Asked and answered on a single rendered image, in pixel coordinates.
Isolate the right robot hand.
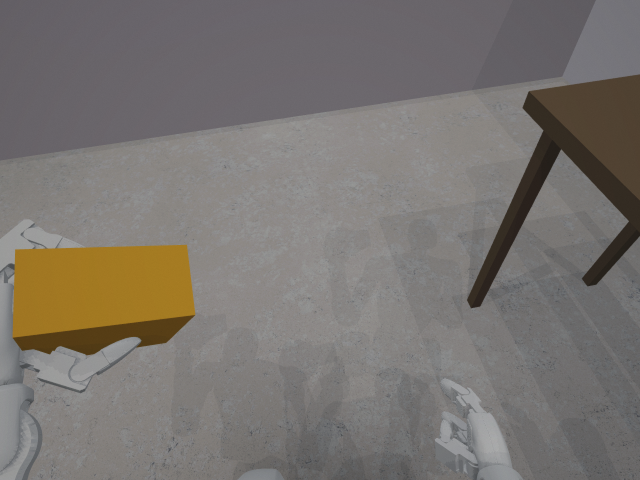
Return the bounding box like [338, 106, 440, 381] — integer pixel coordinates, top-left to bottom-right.
[435, 378, 513, 480]

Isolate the left robot hand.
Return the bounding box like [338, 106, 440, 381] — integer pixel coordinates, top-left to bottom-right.
[0, 219, 142, 393]

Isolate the sponge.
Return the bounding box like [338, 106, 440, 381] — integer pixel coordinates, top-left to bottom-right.
[13, 245, 195, 355]

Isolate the table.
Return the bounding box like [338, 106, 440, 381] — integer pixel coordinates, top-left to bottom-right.
[467, 74, 640, 308]

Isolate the left robot forearm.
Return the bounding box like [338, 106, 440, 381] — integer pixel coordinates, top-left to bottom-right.
[0, 383, 42, 480]

